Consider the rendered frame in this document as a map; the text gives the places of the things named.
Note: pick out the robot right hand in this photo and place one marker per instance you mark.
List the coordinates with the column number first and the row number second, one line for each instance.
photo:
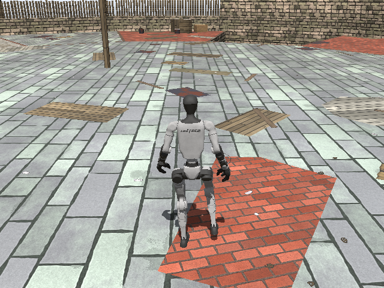
column 225, row 172

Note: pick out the left robot forearm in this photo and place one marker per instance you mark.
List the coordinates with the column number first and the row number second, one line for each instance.
column 162, row 157

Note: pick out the right robot upper arm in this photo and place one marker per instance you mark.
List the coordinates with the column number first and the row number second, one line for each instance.
column 212, row 136

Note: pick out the left robot upper arm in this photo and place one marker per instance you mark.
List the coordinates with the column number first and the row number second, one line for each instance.
column 172, row 126

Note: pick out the robot left hand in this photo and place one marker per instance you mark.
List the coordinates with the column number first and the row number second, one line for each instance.
column 164, row 165

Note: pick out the right robot forearm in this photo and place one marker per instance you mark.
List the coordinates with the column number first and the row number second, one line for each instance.
column 221, row 159

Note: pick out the left robot thigh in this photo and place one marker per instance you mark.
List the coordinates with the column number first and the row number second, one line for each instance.
column 179, row 184

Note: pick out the robot thigh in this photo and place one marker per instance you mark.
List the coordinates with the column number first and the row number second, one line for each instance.
column 206, row 174
column 179, row 184

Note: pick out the right robot thigh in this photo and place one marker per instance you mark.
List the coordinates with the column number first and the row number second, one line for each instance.
column 206, row 174

